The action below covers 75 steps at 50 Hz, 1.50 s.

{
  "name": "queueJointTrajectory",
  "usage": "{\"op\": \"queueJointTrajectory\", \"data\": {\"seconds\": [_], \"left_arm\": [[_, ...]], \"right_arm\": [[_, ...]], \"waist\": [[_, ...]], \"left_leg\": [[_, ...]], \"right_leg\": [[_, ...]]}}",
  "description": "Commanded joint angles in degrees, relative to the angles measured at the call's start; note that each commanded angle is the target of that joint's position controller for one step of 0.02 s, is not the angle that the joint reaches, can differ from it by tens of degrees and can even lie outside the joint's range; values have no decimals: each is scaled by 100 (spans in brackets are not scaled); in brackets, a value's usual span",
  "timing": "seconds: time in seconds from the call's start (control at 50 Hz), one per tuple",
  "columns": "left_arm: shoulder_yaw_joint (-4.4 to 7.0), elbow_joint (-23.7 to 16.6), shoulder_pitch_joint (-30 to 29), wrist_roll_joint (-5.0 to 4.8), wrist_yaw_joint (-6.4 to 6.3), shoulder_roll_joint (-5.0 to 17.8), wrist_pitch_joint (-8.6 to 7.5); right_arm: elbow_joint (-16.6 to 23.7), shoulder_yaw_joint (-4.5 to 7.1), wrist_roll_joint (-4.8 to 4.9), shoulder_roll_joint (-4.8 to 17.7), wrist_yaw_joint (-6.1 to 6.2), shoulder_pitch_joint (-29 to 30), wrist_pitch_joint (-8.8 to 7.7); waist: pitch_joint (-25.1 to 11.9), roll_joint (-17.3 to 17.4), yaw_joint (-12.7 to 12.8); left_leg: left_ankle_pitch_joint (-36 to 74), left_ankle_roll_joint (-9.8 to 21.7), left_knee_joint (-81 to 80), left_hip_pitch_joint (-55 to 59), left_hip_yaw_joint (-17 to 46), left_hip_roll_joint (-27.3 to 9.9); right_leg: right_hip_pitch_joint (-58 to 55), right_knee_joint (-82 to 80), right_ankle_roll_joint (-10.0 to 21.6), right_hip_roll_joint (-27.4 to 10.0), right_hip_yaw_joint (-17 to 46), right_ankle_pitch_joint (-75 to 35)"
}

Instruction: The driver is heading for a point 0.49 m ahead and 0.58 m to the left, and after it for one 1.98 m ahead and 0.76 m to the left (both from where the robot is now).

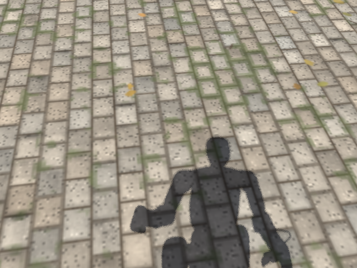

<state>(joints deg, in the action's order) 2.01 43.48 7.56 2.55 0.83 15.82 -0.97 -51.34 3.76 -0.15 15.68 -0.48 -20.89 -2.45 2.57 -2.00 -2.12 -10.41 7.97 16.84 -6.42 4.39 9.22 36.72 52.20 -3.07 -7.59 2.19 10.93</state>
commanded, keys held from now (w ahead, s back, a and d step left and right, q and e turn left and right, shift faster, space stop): w+q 0.62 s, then q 0.14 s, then no key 0.24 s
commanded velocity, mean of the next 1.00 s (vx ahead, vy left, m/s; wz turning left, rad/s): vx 0.40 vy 0.00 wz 0.54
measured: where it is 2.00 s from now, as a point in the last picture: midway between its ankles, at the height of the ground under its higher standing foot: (159, 256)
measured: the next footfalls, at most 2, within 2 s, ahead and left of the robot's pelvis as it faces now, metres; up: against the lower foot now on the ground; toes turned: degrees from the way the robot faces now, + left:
right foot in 0.24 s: +0.33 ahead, -0.13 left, +0.00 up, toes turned +10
left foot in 0.76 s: +0.51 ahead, +0.16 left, +0.00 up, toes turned +29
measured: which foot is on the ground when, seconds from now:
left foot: down 0.00-0.26, up 0.28-0.74, down 0.76-1.00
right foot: up 0.00-0.22, down 0.24-0.76, up 0.78-1.00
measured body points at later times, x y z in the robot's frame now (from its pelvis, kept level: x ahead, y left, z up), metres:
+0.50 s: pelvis +0.28 -0.04 +0.00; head +0.31 -0.04 +0.45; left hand +0.25 +0.24 -0.12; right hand +0.47 -0.27 -0.12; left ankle +0.28 +0.10 -0.66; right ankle +0.29 -0.14 -0.74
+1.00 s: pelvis +0.45 +0.08 +0.00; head +0.48 +0.12 +0.44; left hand +0.40 +0.35 -0.14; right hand +0.68 -0.09 -0.12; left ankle +0.48 +0.14 -0.74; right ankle +0.56 -0.05 -0.67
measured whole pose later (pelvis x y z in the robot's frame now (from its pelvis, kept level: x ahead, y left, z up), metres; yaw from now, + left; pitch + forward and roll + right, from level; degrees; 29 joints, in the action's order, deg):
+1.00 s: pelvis +0.45 +0.08 +0.00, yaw +31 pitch +0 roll -1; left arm 2.3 45.0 11.5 1.4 -0.6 15.1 1.6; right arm -46.5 2.0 -0.8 13.4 -0.1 -11.5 -1.1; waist 5.8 -2.0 0.3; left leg -6.2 7.1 21.9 -15.6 -0.7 6.4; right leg 31.7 61.0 -1.7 -5.0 0.2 20.3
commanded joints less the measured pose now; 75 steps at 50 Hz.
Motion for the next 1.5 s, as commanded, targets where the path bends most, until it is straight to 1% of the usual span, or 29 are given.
{"op": "queueJointTrajectory", "data": {"seconds": [0.02, 0.14, 0.18, 0.22, 0.24, 0.26, 0.28, 0.3, 0.32, 0.36, 0.46, 0.56, 0.64, 0.7, 0.74, 0.76, 0.78, 0.8, 0.82, 0.84, 0.88, 0.94, 1.12, 1.2, 1.24, 1.28, 1.3, 1.34, 1.5], "left_arm": [[85, -458, -438, -24, 4, 409, -25], [25, -849, -1270, -93, 47, 452, -136], [48, -817, -949, -111, 28, 565, -185], [155, -473, 191, -121, -77, 805, -257], [238, -300, 1026, -59, -156, 1039, -337], [348, -321, 1781, 87, -257, 1526, -344], [401, -335, 1440, 26, -235, 1688, -246], [320, -430, 963, -33, -203, 1142, -198], [208, -456, 684, -78, -174, 674, -202], [136, -314, 615, -67, -170, 469, -255], [188, -6, 991, -168, -78, 530, -468], [199, 195, 1175, -158, -74, 526, -453], [248, 365, 1436, -167, -129, 718, -415], [282, 467, 1538, -199, -206, 908, -289], [289, 418, 1442, -261, -235, 991, -207], [238, 212, 1590, -218, -206, 774, -215], [137, -138, 2020, -357, -160, 356, -155], [206, -49, 1551, -194, -193, 732, -91], [135, -113, 1232, -295, -188, 490, -97], [107, -28, 1196, -250, -200, 445, -88], [126, 84, 1392, -67, -177, 479, 104], [136, 190, 1591, -118, -146, 357, 271], [149, 187, 695, -139, -229, 280, 405], [106, 308, 715, -196, -308, 196, 360], [60, 455, 961, -204, -349, 86, 300], [70, 566, 1186, -80, -387, 394, 144], [105, 546, 737, -141, -345, 679, 110], [8, 602, 576, -197, -231, 241, 54], [-41, 1098, 837, -201, -299, 184, 39]], "right_arm": [[266, 204, 6, 876, 18, -253, -92], [179, 221, -76, 939, 115, -722, -68], [244, 247, -92, 1035, 163, -514, -69], [334, 266, -81, 1143, 120, -164, -107], [371, 234, -20, 1029, 57, -84, -156], [585, 96, 120, 470, 40, -325, -199], [716, 84, 64, 511, 47, -721, -176], [489, 118, -108, 788, 91, -655, -70], [471, 116, -152, 774, 28, -251, -33], [554, 99, -192, 591, -74, 50, 53], [820, 20, -190, 381, -263, 618, 226], [1202, -114, -164, 179, -398, 1646, 174], [1429, -164, -207, 163, -460, 2248, 168], [1333, -112, -310, 258, -371, 1856, 137], [908, 40, -391, 521, -242, 485, 20], [788, 191, -398, 1046, -130, -63, -3], [1016, 347, -164, 1666, -73, 163, 80], [1073, 335, 28, 1387, 19, -136, 169], [1033, 238, 35, 1080, 80, 298, 161], [990, 122, 55, 685, 94, 634, 156], [973, 8, 42, 427, 129, 1020, 139], [863, 17, -67, 558, 61, 975, 46], [440, -93, -136, 404, 96, 618, 91], [261, -138, -156, 375, 142, 589, 133], [177, -161, -94, 366, 186, 684, 171], [134, -242, -38, 110, 206, 502, 134], [5, -227, 19, 28, 189, 113, 146], [-233, -178, -65, 270, 214, 380, 192], [-750, -184, -24, 138, 249, 549, 205]], "waist": [[25, 443, -71], [47, 565, -343], [7, 656, -114], [-457, 554, 436], [-988, 211, 854], [-1910, -639, 980], [-2140, -1712, 511], [-1233, -693, 321], [-579, -16, 344], [-109, -220, 220], [-99, -347, 182], [94, -325, 328], [290, -281, 442], [-50, -403, 277], [-881, -187, -328], [-1512, 554, -428], [-2482, 1728, -46], [-2593, 437, -384], [-1845, 519, -213], [-1170, 245, 37], [-725, 382, 390], [-878, 401, 522], [-465, 648, 186], [-363, 724, 148], [-341, 586, 335], [-478, 23, 267], [-260, -522, -181], [-148, -304, 72], [-80, 55, 207]], "left_leg": [[1366, 652, -609, 23, 1390, -1458], [2351, 527, -22, 783, 1694, -1576], [2623, 333, 233, 669, 1812, -1614], [3545, 57, 1266, 213, 1674, -1334], [3045, -91, 2497, -360, 1373, -944], [682, -265, 4259, -1469, 760, -421], [-2142, -308, 5190, -2640, 353, 31], [-1695, -294, 5665, -2979, 369, -544], [-1232, -327, 5533, -2905, 264, -747], [-912, -399, 5028, -2687, 145, -1050], [-303, -493, 4766, -3080, -49, -1194], [820, -557, 3216, -3049, -461, -1240], [753, -382, 2152, -2653, -889, -1165], [120, -149, 1716, -1945, -1196, -655], [732, 149, 975, -225, -997, -378], [2253, 411, 1133, 1243, 223, -1504], [5025, 1619, 1186, 2796, 2943, -3409], [5847, 1538, 1172, 2426, 2244, -3143], [5684, 1433, 971, 1754, 1619, -2944], [5037, 1079, 674, 899, 1212, -2577], [4365, 727, 308, -129, 758, -2102], [4474, 677, 121, -560, 445, -1933], [1583, 474, -346, -409, 749, -1937], [1541, 460, -82, -435, 896, -1943], [1508, 278, 185, -499, 907, -1835], [989, -188, 498, -937, 768, -1506], [216, -314, 255, -878, 334, -947], [480, -356, 77, -62, 392, -1025], [868, -375, 23, -16, 437, -1192]], "right_leg": [[212, -547, -55, 191, -179, -695], [120, -1564, 115, 551, -141, -759], [-612, -2000, 248, 667, -79, -516], [-2352, -2400, 458, 944, -213, -206], [-3671, -2636, 658, 486, 169, -140], [-5152, -2865, 988, -1114, 1945, 1100], [-5323, -3631, 1506, -1908, 4287, 1230], [-4486, -3612, 1542, -1767, 3839, 1757], [-3739, -3712, 1450, -1441, 2874, 1529], [-2997, -3984, 1196, -945, 1535, 364], [-3086, -4240, 1224, -826, 253, -1417], [-3117, -4315, 1074, -553, -788, -1819], [-3440, -4139, 952, -698, -1169, -2449], [-3932, -2883, 787, -691, -1462, -5000], [-3420, -749, 575, -526, -1601, -4474], [-2123, 974, 349, -249, -1614, -1467], [-258, 3143, 55, 787, -1190, 2766], [-172, 3166, 86, 514, -291, 2203], [-54, 2955, 122, 357, -200, 1794], [-214, 2296, 143, 166, -179, 1549], [-844, 1674, 133, 107, -180, 1313], [-1288, 1275, 129, 287, -265, 965], [-1309, -522, 195, 377, -112, 648], [-1932, -1513, 313, 590, -210, 1058], [-2547, -2739, 398, 656, -280, 482], [-3472, -3495, 546, -201, 596, -865], [-3080, -3340, 801, -556, 925, -1643], [-2445, -3359, 681, -195, 602, -908], [-2739, -3410, 625, 63, 381, -722]]}}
